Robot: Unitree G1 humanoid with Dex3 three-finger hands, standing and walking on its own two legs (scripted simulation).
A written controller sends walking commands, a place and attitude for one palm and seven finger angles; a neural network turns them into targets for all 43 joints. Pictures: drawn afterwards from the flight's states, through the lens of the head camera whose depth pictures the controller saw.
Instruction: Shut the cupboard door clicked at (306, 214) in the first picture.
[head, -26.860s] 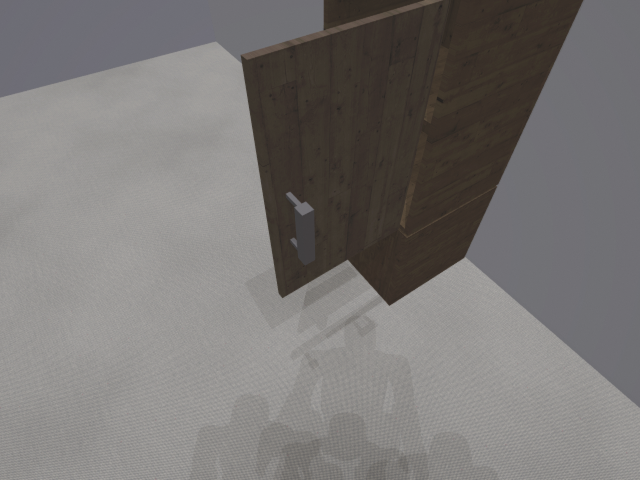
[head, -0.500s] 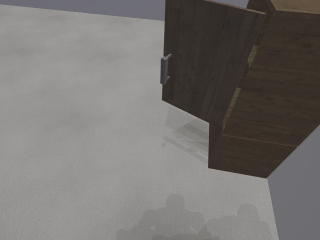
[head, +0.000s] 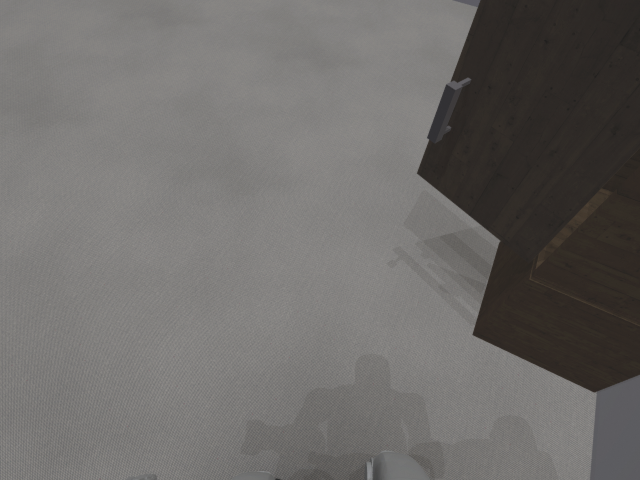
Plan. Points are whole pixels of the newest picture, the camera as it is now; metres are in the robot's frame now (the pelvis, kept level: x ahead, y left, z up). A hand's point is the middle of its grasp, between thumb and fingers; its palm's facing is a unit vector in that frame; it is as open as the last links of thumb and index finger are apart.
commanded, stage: walk to a spot facing it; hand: left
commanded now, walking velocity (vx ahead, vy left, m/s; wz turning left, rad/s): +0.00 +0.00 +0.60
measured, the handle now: (450, 110) +0.89 -0.28 -0.08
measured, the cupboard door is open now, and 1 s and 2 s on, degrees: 66 66 66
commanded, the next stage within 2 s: turn to face it in 1.34 s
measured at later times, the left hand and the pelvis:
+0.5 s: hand out of the picture +0.01 +0.16 -0.15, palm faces +0.34 -0.91 -0.26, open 7.4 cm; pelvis +0.00 -0.06 +0.01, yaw +21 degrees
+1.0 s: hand out of the picture +0.09 +0.26 -0.15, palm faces +0.56 -0.79 -0.25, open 7.4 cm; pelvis +0.12 +0.02 -0.01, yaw +35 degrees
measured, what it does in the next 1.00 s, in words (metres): walks ahead, turning left: right foot, then left foot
